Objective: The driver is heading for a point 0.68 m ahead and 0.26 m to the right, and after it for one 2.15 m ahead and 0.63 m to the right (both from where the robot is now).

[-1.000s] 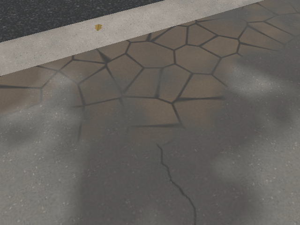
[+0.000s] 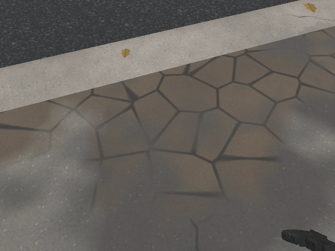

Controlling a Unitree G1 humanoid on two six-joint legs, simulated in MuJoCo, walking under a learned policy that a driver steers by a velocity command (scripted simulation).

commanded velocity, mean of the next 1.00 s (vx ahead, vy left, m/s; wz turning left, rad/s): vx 0.49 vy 0.00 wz -0.45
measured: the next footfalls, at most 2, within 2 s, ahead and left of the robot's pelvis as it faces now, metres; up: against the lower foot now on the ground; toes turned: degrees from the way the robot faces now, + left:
left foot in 0.02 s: +0.19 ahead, +0.12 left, +0.00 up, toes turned +2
right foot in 0.58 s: +0.47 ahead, -0.14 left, +0.00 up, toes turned -19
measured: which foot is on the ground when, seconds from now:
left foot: up 0.00-0.00, down 0.02-0.60, up 0.62-1.00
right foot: down 0.00-0.04, up 0.06-0.56, down 0.58-1.00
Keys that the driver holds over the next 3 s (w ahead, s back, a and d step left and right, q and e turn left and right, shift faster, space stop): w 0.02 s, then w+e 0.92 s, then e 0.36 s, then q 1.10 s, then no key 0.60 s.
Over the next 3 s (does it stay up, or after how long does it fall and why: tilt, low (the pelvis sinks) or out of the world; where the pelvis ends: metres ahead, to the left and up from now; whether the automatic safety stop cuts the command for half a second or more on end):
stays up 0.69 -0.12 0.01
